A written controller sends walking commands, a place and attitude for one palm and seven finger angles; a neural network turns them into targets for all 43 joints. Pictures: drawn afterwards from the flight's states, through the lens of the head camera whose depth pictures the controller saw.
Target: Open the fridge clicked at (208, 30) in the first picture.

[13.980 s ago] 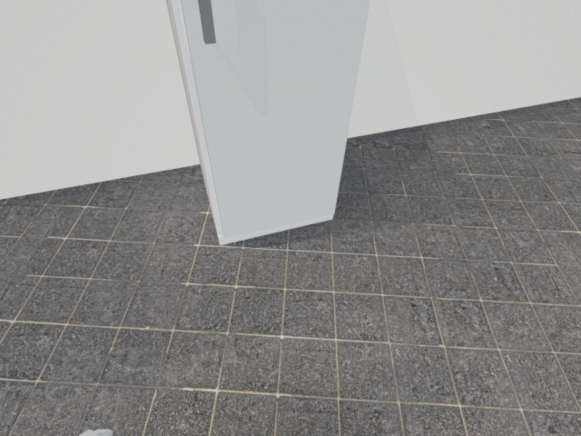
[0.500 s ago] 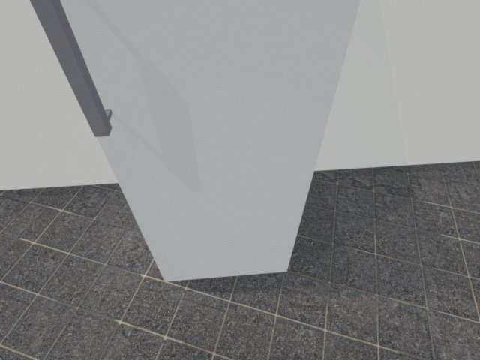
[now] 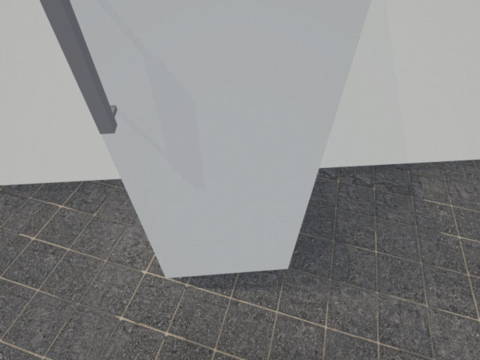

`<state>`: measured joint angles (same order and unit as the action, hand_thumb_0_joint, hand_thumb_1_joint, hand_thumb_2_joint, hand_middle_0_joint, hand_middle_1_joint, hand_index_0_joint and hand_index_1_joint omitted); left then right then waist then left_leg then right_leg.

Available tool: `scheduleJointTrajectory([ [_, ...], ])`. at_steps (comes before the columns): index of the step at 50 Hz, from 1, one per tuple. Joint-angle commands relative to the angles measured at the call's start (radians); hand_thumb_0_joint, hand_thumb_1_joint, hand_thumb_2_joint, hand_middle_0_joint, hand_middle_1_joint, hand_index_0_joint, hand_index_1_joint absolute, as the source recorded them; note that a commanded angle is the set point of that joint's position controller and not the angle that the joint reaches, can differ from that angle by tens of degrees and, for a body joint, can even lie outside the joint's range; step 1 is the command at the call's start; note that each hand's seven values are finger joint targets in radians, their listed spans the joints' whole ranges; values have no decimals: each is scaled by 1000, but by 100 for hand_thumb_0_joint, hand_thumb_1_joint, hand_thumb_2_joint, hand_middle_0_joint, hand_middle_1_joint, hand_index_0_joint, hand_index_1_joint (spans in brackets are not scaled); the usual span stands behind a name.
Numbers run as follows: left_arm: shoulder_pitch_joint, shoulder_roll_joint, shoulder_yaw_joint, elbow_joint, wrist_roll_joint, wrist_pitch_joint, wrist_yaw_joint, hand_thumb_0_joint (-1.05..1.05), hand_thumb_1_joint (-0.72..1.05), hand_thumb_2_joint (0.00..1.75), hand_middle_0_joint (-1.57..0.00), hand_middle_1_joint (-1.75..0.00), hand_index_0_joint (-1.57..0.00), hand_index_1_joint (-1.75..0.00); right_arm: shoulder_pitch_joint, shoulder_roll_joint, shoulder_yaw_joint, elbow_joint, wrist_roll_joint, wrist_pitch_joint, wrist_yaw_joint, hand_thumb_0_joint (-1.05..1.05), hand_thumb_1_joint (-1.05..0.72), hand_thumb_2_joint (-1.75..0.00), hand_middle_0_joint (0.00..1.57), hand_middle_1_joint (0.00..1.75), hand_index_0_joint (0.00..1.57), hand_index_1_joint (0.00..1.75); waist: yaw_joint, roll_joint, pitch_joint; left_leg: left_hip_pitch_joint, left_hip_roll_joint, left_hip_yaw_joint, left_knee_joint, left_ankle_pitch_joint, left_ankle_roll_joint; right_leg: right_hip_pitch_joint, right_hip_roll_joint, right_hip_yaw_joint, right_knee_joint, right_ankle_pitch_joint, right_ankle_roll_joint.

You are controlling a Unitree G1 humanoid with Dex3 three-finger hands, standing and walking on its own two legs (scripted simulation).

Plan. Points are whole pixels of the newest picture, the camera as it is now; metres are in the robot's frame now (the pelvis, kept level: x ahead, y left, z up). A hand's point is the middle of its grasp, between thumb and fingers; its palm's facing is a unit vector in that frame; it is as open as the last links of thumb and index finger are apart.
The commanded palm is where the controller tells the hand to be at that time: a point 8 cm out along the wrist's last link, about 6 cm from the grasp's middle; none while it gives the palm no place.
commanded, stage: look again from close up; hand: left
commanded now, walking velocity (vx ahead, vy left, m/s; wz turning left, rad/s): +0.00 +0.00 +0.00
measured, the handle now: (83, 50) +0.49 +0.28 +0.27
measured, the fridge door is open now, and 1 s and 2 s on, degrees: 0 0 0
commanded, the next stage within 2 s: shuffle to correct the standing spot in 0.26 s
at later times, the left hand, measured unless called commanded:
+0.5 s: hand out of the picture +0.02 +0.19 -0.18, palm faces +0.04 -0.98 -0.21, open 7.3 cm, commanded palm none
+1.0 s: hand out of the picture +0.10 +0.24 -0.18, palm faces +0.13 -0.97 -0.20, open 7.3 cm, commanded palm none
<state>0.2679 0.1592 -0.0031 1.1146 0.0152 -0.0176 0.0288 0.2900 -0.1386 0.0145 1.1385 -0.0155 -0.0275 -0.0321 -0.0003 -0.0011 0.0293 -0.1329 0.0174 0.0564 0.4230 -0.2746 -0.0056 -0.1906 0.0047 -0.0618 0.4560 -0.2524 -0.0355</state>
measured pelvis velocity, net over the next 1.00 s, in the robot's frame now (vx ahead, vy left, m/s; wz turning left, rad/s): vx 0.07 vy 0.06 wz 0.12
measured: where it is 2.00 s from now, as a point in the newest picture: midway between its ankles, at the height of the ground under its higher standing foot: outside the picture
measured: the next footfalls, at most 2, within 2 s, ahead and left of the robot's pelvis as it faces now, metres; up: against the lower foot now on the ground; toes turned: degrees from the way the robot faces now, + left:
left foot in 0.70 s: +0.07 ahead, +0.16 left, +0.00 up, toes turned +10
right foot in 1.06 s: +0.16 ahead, -0.06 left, +0.00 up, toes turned +3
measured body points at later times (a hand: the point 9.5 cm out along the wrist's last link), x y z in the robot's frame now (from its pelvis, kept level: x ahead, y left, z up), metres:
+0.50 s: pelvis +0.01 +0.01 +0.00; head +0.01 +0.00 +0.45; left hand +0.02 +0.24 -0.16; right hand +0.02 -0.22 -0.16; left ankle -0.03 +0.12 -0.74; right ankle +0.00 -0.09 -0.74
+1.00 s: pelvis +0.07 +0.06 +0.00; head +0.10 +0.07 +0.45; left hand +0.09 +0.29 -0.16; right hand +0.07 -0.13 -0.16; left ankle +0.04 +0.15 -0.74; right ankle +0.12 -0.06 -0.72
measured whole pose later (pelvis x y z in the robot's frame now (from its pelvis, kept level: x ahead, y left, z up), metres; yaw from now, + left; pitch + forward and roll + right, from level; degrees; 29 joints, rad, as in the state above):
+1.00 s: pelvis +0.07 +0.06 +0.00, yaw +7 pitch +0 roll +1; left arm 0.21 0.17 0.03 1.03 0.02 0.01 0.04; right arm 0.34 -0.07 0.02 1.08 -0.02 -0.04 -0.03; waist -0.02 -0.03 0.07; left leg -0.15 -0.03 0.07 0.42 -0.26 0.05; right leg -0.40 -0.06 -0.05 0.72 -0.32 0.02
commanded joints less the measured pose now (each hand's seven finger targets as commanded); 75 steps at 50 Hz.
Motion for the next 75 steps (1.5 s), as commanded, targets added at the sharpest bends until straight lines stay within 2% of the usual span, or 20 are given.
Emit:
scheduleJointTrajectory([
  [1, 49, 107, 24, -34, -2, -16, 3, 0, 90, 90, -20, -30, -20, -30, 61, -105, -21, -24, 0, -10, -7, 0, -90, -90, 20, 30, 20, 30, 3, 3, 44, -63, 95, -87, -91, 147, 34, 8, -111, 120, -77, 163, -19],
  [21, 56, 130, 32, -37, 4, -10, 2, 0, 90, 90, -20, -30, -20, -30, 43, -110, -21, -31, -4, 1, 1, 0, -90, -90, 20, 30, 20, 30, 14, -18, 26, -84, 66, -63, -41, 59, 31, 43, -148, 132, -77, 65, -31],
  [25, 131, 185, 71, -55, 8, 2, 2, 0, 90, 90, -20, -30, -20, -30, 9, -102, -29, -85, -12, 22, 13, 0, -90, -90, 20, 30, 20, 30, 54, -173, 100, -305, 4, 2, 239, -166, 16, 55, -322, 356, -244, -250, -134],
  [27, 158, 192, 88, -72, 16, -3, 7, 0, 90, 90, -20, -30, -20, -30, -33, -108, -37, -125, -11, 19, 20, 0, -90, -90, 20, 30, 20, 30, 68, -124, 113, -407, 36, -33, 396, -237, 21, 70, -401, 405, -260, -188, -196],
  [33, 47, 180, 94, -115, 11, 1, -7, 0, 90, 90, -20, -30, -20, -30, 129, -78, -42, -106, -5, 7, 34, 0, -90, -90, 20, 30, 20, 30, -35, -48, 40, 28, -6, 51, 43, -14, 15, -196, -242, 46, -4, -171, -69],
  [35, 9, 74, 71, -175, 11, 13, -20, 0, 90, 90, -20, -30, -20, -30, 280, -227, -75, -93, -24, 4, 19, 0, -90, -90, 20, 30, 20, 30, -88, 356, 50, 87, 324, -478, -226, -207, 193, -468, -22, -112, 490, -410, 26],
  [36, -38, 80, 67, -198, 21, 7, -15, 0, 90, 90, -20, -30, -20, -30, 284, -216, -74, -96, -18, 6, 17, 0, -90, -90, 20, 30, 20, 30, -93, 242, 70, 25, 368, -547, -256, -283, 264, -502, -56, -14, 650, -393, -6],
  [39, -10, 58, 63, -149, 21, -6, -27, 0, 90, 90, -20, -30, -20, -30, 144, -125, -46, -126, -13, -22, 6, 0, -90, -90, 20, 30, 20, 30, -20, 76, 81, -66, 273, -378, -249, -80, 226, -478, -115, 42, 740, -144, 4],
  [41, 38, 28, 49, -116, 16, -1, -25, 0, 90, 90, -20, -30, -20, -30, 131, -90, -33, -118, -9, -42, -5, 0, -90, -90, 20, 30, 20, 30, 7, 47, 45, -35, 230, -235, -194, 378, 208, -408, -110, 35, 651, -76, 32],
  [46, 38, 24, 32, -101, 2, 13, 2, 0, 90, 90, -20, -30, -20, -30, 122, -105, -32, -89, -7, -31, -19, 0, -90, -90, 20, 30, 20, 30, 2, 82, -13, 25, 219, -121, -80, 813, 175, -210, -67, 16, 310, -81, 51],
  [51, 41, 77, 49, -109, 5, 8, 10, 0, 90, 90, -20, -30, -20, -30, 91, -92, -58, -93, -1, -4, -18, 0, -90, -90, 20, 30, 20, 30, 20, 75, 19, -40, 177, -112, 20, 611, 101, -44, -73, 37, 11, 161, 42],
  [54, 49, 148, 56, -114, 4, 1, 11, 0, 90, 90, -20, -30, -20, -30, 115, -52, -67, -101, 10, 10, -9, 0, -90, -90, 20, 30, 20, 30, -2, -34, -43, -143, 35, -38, 101, 168, 21, 44, -255, 198, 95, 684, -62],
  [56, 35, 155, 60, -119, 4, 2, 16, 0, 90, 90, -20, -30, -20, -30, 133, -31, -69, -95, 10, 29, -8, 0, -90, -90, 20, 30, 20, 30, -12, -223, -105, -119, 1, -10, 192, -17, 2, 35, -304, 245, 30, 680, -120],
  [58, 1, 155, 64, -137, 8, 9, 20, 0, 90, 90, -20, -30, -20, -30, 104, -30, -67, -97, 6, 37, -6, 0, -90, -90, 20, 30, 20, 30, -1, -232, -80, -152, -6, -17, 262, -203, -6, 2, -321, 266, -16, 606, -159],
  [63, -73, 142, 74, -172, 0, 30, 17, 0, 90, 90, -20, -30, -20, -30, 124, -43, -64, -85, 0, 31, -4, 0, -90, -90, 20, 30, 20, 30, -22, -40, -56, -12, 39, -27, 7, 67, 5, -126, -213, 184, 48, 293, -75],
  [66, -95, 81, 59, -181, 5, 47, 10, 0, 90, 90, -20, -30, -20, -30, -3, -94, -65, -132, -9, 19, -5, 0, -90, -90, 20, 30, 20, 30, 18, 202, 62, -189, 215, -187, -145, 267, 109, -84, -61, 38, 180, -48, 25],
  [67, -71, 76, 55, -169, 6, 48, 8, 0, 90, 90, -20, -30, -20, -30, -19, -106, -65, -145, -8, 15, -8, 0, -90, -90, 20, 30, 20, 30, 26, 143, 45, -189, 220, -188, -135, 297, 125, -67, -61, 46, 204, -79, 27],
  [68, 101, 103, 32, -100, -11, 32, 44, 0, 90, 90, -20, -30, -20, -30, -127, -200, -75, -214, 19, 7, 3, 0, -90, -90, 20, 30, 20, 30, 68, 259, -77, -95, 224, -74, 95, 550, 86, -63, -115, 92, 193, 48, -8],
  [70, -4, 155, 35, -153, 0, 12, 27, 0, 90, 90, -20, -30, -20, -30, -21, -108, -55, -254, 1, 16, 9, 0, -90, -90, 20, 30, 20, 30, 2, 163, -69, -121, 106, -71, 57, 142, 33, -102, -131, 147, 80, 33, -40],
  [75, -34, 127, 18, -156, 4, 15, 4, 0, 90, 90, -20, -30, -20, -30, 22, -149, -56, -267, -1, 11, 15, 0, -90, -90, 20, 30, 20, 30, -12, -8, 62, -175, 107, -119, -81, -131, 59, -155, -78, 131, 13, -98, -8],
])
